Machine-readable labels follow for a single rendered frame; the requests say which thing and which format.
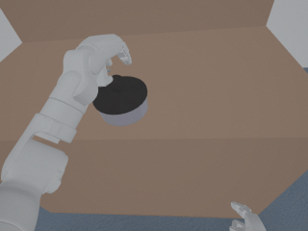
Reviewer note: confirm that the robot left upper arm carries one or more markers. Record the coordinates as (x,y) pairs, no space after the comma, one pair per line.
(38,169)

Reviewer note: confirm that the left robot forearm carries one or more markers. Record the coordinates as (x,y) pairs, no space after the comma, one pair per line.
(67,103)

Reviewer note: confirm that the table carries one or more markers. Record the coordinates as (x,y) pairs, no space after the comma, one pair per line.
(227,117)

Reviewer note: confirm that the knob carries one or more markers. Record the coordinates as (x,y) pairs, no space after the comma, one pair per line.
(118,84)

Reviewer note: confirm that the robot right hand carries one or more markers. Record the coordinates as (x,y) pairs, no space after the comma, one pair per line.
(251,221)

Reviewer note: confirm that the robot left hand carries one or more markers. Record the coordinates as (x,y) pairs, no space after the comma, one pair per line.
(110,45)

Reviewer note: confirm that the lid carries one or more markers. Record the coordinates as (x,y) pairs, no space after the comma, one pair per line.
(117,103)

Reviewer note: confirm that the pot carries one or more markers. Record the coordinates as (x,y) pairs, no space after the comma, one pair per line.
(127,118)

